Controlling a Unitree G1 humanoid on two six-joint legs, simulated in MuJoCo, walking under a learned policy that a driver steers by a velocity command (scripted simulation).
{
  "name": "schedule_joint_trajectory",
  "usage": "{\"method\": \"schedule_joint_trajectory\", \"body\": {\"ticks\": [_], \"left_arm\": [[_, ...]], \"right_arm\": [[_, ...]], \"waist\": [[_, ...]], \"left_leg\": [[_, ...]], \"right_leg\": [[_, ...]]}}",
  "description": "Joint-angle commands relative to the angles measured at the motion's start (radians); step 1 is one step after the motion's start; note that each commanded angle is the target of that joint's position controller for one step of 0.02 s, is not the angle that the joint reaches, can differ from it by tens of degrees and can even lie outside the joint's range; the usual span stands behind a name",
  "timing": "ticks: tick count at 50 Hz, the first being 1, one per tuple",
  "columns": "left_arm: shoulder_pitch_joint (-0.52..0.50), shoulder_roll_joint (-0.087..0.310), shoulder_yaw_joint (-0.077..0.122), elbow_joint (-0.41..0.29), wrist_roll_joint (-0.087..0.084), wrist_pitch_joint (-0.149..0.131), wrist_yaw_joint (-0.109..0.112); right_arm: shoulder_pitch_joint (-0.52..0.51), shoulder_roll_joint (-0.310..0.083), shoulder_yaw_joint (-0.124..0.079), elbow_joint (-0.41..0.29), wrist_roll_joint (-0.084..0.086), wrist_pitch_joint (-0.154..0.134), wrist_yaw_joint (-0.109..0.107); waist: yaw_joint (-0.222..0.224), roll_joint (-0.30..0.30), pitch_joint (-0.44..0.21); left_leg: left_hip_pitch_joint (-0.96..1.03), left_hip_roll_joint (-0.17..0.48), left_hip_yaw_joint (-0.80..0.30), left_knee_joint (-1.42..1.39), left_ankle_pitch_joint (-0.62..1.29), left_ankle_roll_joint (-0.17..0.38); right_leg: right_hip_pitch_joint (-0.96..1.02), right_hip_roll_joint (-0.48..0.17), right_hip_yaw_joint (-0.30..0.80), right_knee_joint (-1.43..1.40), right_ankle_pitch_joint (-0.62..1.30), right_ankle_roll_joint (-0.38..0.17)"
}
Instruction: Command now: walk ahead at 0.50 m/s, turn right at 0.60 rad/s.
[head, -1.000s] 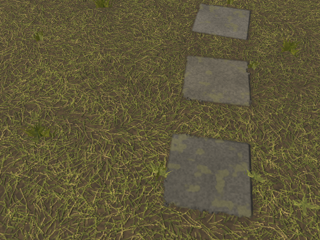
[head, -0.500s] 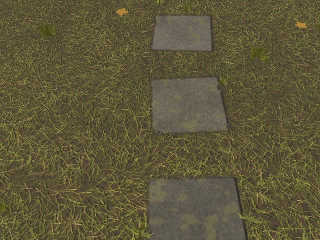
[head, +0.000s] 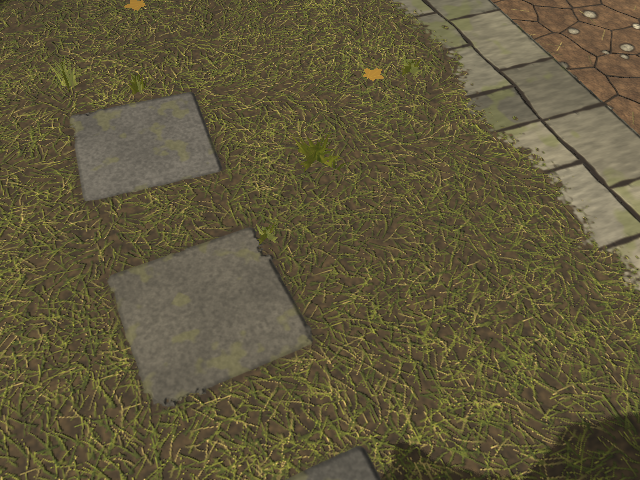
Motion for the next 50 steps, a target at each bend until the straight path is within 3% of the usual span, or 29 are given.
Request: {"method": "schedule_joint_trajectory", "body": {"ticks": [1, 4, 6, 7, 8, 9, 10, 11, 12, 13, 14, 16, 18, 22, 25, 29, 31, 33, 34, 35, 36, 37, 38, 40, 41, 43, 46, 50], "left_arm": [[-0.116, 0.008, -0.014, -0.101, 0.0, -0.015, -0.016], [-0.159, 0.021, -0.013, -0.124, 0.009, -0.014, -0.016], [-0.126, 0.035, -0.005, -0.12, 0.015, -0.013, -0.006], [-0.056, 0.049, 0.003, -0.103, 0.017, -0.016, 0.0], [0.081, 0.068, 0.018, -0.061, 0.022, -0.025, 0.01], [0.259, 0.131, 0.045, -0.007, 0.031, -0.03, 0.028], [0.242, 0.247, 0.072, -0.021, 0.018, -0.026, 0.044], [0.295, 0.26, 0.078, -0.047, -0.012, -0.015, 0.052], [0.262, 0.23, 0.072, -0.018, -0.017, -0.012, 0.062], [0.215, 0.166, 0.056, -0.009, -0.023, -0.017, 0.068], [0.166, 0.125, 0.042, -0.011, -0.021, -0.026, 0.071], [0.124, 0.065, 0.017, -0.008, -0.023, -0.05, 0.068], [0.163, 0.075, 0.017, 0.023, -0.026, -0.072, 0.061], [0.235, 0.091, 0.018, 0.067, -0.021, -0.085, 0.058], [0.236, 0.073, 0.004, 0.085, -0.018, -0.092, 0.068], [0.253, 0.058, -0.009, 0.115, -0.02, -0.089, 0.09], [0.258, 0.074, -0.008, 0.128, -0.019, -0.082, 0.105], [0.234, 0.105, 0.003, 0.127, -0.017, -0.073, 0.12], [0.213, 0.12, 0.008, 0.12, -0.016, -0.068, 0.122], [0.162, 0.131, 0.012, 0.098, -0.028, -0.068, 0.12], [0.237, 0.028, -0.011, 0.051, -0.023, -0.075, 0.112], [0.301, 0.036, -0.011, 0.054, -0.026, -0.061, 0.106], [0.265, 0.067, -0.011, 0.061, -0.007, -0.053, 0.102], [0.154, 0.076, -0.006, 0.035, -0.003, -0.045, 0.098], [0.148, 0.069, -0.007, 0.024, 0.003, -0.026, 0.097], [0.184, 0.041, -0.014, 0.029, 0.005, 0.009, 0.096], [0.168, 0.034, -0.016, 0.016, -0.003, 0.023, 0.1], [0.077, 0.051, -0.011, -0.017, -0.007, 0.034, 0.107]], "right_arm": [[-0.023, -0.133, -0.028, -0.051, 0.001, -0.015, -0.004], [0.021, -0.155, -0.034, -0.026, 0.001, 0.0, -0.012], [0.032, -0.183, -0.039, -0.014, -0.001, 0.015, -0.019], [0.036, -0.199, -0.042, -0.011, -0.002, 0.024, -0.021], [0.027, -0.206, -0.042, -0.016, 0.003, 0.034, -0.022], [0.021, -0.192, -0.036, -0.04, -0.002, 0.036, -0.02], [0.058, -0.06, -0.008, -0.115, -0.001, 0.03, 0.002], [-0.052, -0.15, -0.026, -0.151, -0.008, 0.024, 0.004], [-0.133, -0.147, -0.025, -0.174, 0.001, 0.016, 0.008], [-0.115, -0.126, -0.014, -0.16, 0.007, 0.006, 0.006], [-0.095, -0.12, -0.014, -0.139, 0.0, 0.01, 0.005], [-0.009, -0.101, -0.008, -0.099, -0.024, 0.046, 0.013], [-0.007, -0.087, -0.009, -0.087, -0.02, 0.065, 0.026], [-0.147, -0.086, -0.013, -0.114, -0.005, 0.073, 0.035], [-0.188, -0.065, -0.008, -0.119, 0.002, 0.064, 0.033], [-0.264, -0.041, 0.007, -0.135, -0.006, 0.057, 0.035], [-0.236, -0.052, 0.005, -0.133, -0.015, 0.054, 0.035], [-0.108, -0.082, -0.006, -0.099, -0.018, 0.049, 0.029], [-0.009, -0.106, -0.017, -0.072, -0.021, 0.039, 0.024], [0.092, -0.136, -0.03, -0.05, -0.031, 0.026, 0.017], [0.086, -0.254, -0.057, -0.056, -0.022, 0.025, 0.01], [0.091, -0.272, -0.07, -0.067, 0.024, 0.039, 0.009], [0.005, -0.231, -0.068, -0.101, 0.042, 0.053, 0.005], [-0.113, -0.12, -0.036, -0.121, 0.028, 0.079, -0.004], [-0.119, -0.112, -0.034, -0.119, 0.026, 0.085, -0.007], [-0.117, -0.135, -0.041, -0.115, 0.013, 0.086, -0.001], [-0.119, -0.171, -0.056, -0.122, 0.005, 0.088, 0.003], [-0.117, -0.182, -0.067, -0.138, 0.002, 0.112, 0.0]], "waist": [[0.007, 0.14, 0.039], [-0.002, 0.137, 0.048], [0.022, 0.153, 0.011], [0.054, 0.156, -0.036], [0.116, 0.134, -0.115], [0.191, 0.054, -0.223], [0.114, -0.194, -0.304], [0.179, -0.09, -0.366], [0.16, -0.021, -0.216], [0.113, 0.021, -0.116], [0.067, 0.051, -0.07], [0.009, 0.035, -0.082], [0.006, 0.028, -0.072], [0.053, 0.021, 0.007], [0.057, 0.015, 0.03], [0.086, -0.005, 0.025], [0.076, -0.024, -0.001], [0.027, -0.05, -0.055], [-0.018, -0.042, -0.096], [-0.09, 0.005, -0.144], [-0.011, 0.236, -0.234], [0.003, 0.257, -0.401], [0.006, 0.107, -0.326], [0.04, 0.008, -0.1], [0.055, 0.026, -0.072], [0.071, 0.065, -0.091], [0.064, 0.106, -0.12], [0.024, 0.157, -0.113]], "left_leg": [[-0.041, 0.25, -0.054, -0.1, 0.38, 0.1], [0.048, 0.278, -0.014, -0.045, 0.502, 0.085], [0.098, 0.285, 0.027, 0.09, 0.802, 0.072], [0.11, 0.285, 0.041, 0.219, 0.926, 0.07], [0.056, 0.275, 0.062, 0.416, 0.915, 0.057], [-0.13, 0.251, 0.069, 0.699, 0.666, 0.025], [-0.568, 0.093, 0.05, 1.034, -0.246, -0.033], [-0.701, 0.011, -0.162, 1.172, -0.31, -0.045], [-0.777, 0.074, -0.211, 1.149, -0.189, -0.033], [-0.727, 0.112, -0.201, 1.048, -0.108, -0.027], [-0.649, 0.137, -0.202, 0.968, -0.088, -0.028], [-0.514, 0.149, -0.197, 0.896, -0.077, -0.037], [-0.503, 0.141, -0.179, 0.853, -0.034, -0.039], [-0.642, 0.139, -0.192, 0.737, 0.125, -0.028], [-0.617, 0.082, -0.202, 0.609, 0.203, -0.017], [-0.531, 0.03, -0.114, 0.427, 0.284, 0.006], [-0.489, -0.012, -0.084, 0.378, 0.209, 0.028], [-0.381, -0.063, -0.069, 0.342, 0.109, 0.066], [-0.284, -0.07, -0.093, 0.266, 0.138, 0.091], [-0.127, -0.011, -0.17, 0.154, 0.391, 0.136], [0.149, 0.275, -0.469, 0.301, 1.102, 0.257], [0.28, 0.407, -0.753, 0.241, 1.248, 0.438], [0.169, 0.375, -0.67, 0.185, 1.036, 0.423], [-0.087, 0.261, -0.549, 0.089, 0.712, 0.333], [-0.165, 0.216, -0.507, 0.064, 0.643, 0.301], [-0.24, 0.164, -0.462, 0.054, 0.596, 0.265], [-0.251, 0.133, -0.468, 0.049, 0.46, 0.236], [-0.243, 0.115, -0.558, 0.011, 0.07, 0.202]], "right_leg": [[0.043, -0.003, -0.059, -0.154, 0.066, -0.016], [0.076, 0.02, -0.105, -0.245, -0.016, -0.055], [0.165, 0.08, -0.144, -0.28, -0.126, -0.095], [0.249, 0.119, -0.153, -0.301, -0.17, -0.12], [0.423, 0.157, -0.149, -0.364, -0.154, -0.149], [0.685, 0.082, -0.009, -0.412, -0.207, -0.195], [0.984, -0.236, 0.496, -0.467, -0.269, -0.309], [1.01, -0.3, 0.775, -0.596, -0.195, -0.368], [0.928, -0.263, 0.582, -0.602, -0.078, -0.341], [0.777, -0.226, 0.454, -0.612, 0.061, -0.305], [0.668, -0.169, 0.365, -0.626, 0.166, -0.262], [0.557, -0.121, 0.248, -0.662, 0.288, -0.23], [0.531, -0.104, 0.19, -0.701, 0.334, -0.22], [0.577, -0.097, 0.119, -0.771, 0.274, -0.161], [0.596, -0.084, 0.004, -0.735, 0.553, -0.112], [0.646, -0.082, -0.083, -0.674, 0.697, -0.073], [0.713, -0.096, -0.091, -0.574, 0.847, -0.058], [0.74, -0.111, -0.089, -0.39, 0.996, -0.045], [0.719, -0.106, -0.09, -0.234, 0.927, -0.039], [0.61, -0.051, -0.127, 0.019, 0.674, -0.021], [0.306, 0.107, -0.145, 0.351, -0.29, 0.011], [0.134, 0.192, 0.009, 0.572, -0.521, 0.034], [0.1, 0.108, 0.074, 0.576, -0.426, 0.036], [0.082, 0.05, 0.057, 0.437, -0.355, 0.051], [0.121, 0.035, 0.056, 0.361, -0.342, 0.062], [0.197, 0.051, 0.033, 0.282, -0.318, 0.077], [0.195, 0.052, 0.028, 0.159, -0.293, 0.089], [0.164, 0.049, 0.047, 0.041, -0.256, 0.095]]}}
